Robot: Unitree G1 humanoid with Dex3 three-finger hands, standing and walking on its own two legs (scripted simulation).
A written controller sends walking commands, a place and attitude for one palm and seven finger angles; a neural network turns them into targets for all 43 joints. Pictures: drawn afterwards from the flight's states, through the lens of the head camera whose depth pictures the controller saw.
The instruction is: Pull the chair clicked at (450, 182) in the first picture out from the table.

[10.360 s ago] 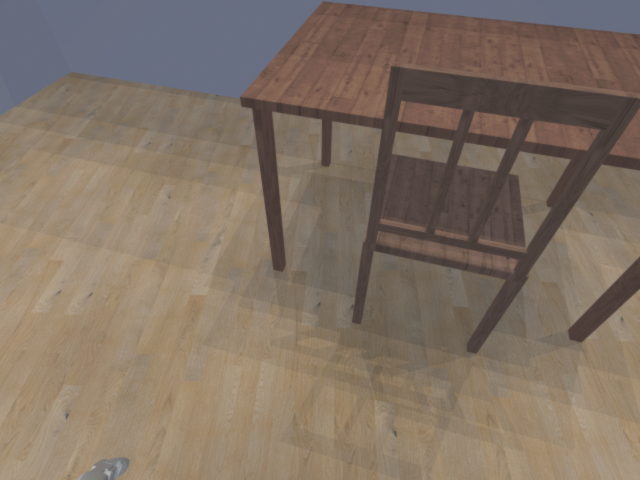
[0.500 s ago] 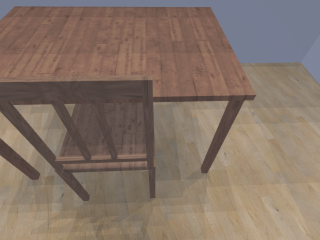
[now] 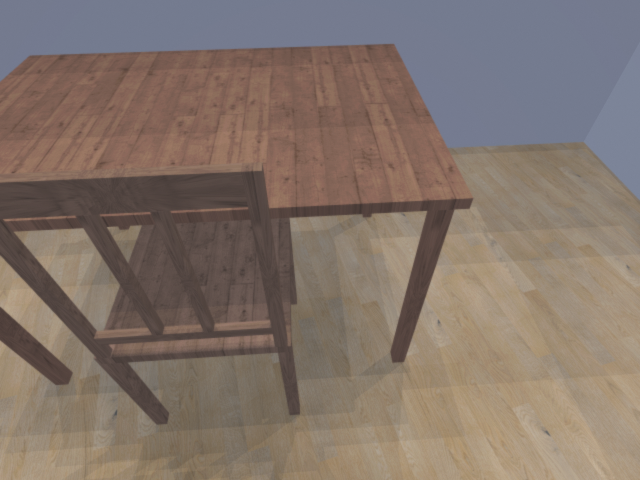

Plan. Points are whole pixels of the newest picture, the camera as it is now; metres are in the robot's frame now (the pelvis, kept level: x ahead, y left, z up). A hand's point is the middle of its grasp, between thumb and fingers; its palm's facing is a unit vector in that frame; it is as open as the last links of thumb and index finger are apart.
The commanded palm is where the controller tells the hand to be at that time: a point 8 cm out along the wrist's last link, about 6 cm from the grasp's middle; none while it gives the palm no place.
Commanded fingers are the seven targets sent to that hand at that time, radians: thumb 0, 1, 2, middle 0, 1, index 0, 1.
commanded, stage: come to a stop and stand still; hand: left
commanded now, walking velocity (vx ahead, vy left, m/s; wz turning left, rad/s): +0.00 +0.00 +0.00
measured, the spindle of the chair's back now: (128, 281) +0.45 +0.36 -0.07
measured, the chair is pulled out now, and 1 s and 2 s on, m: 0.00 0.00 0.00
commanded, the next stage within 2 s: look again from close up in 0.60 s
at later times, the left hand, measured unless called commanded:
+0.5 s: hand out of the picture +0.01 +0.16 -0.18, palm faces +0.06 -0.98 -0.18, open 7.4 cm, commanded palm none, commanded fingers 0.00 0.90 0.90 -0.20 -0.30 -0.20 -0.30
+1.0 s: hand out of the picture +0.05 +0.23 -0.19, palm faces -0.02 -0.98 -0.21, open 7.4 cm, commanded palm none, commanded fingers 0.00 0.90 0.90 -0.20 -0.30 -0.20 -0.30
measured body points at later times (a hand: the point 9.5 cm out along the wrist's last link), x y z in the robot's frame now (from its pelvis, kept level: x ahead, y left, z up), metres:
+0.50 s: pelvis +0.04 +0.01 +0.00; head +0.04 +0.00 +0.45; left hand +0.00 +0.21 -0.16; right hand +0.03 -0.21 -0.17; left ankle +0.07 +0.16 -0.74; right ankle -0.06 -0.07 -0.74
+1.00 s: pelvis +0.02 +0.06 -0.01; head +0.02 +0.07 +0.44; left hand +0.05 +0.28 -0.17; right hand +0.05 -0.18 -0.16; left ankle +0.06 +0.15 -0.74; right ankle -0.06 -0.07 -0.74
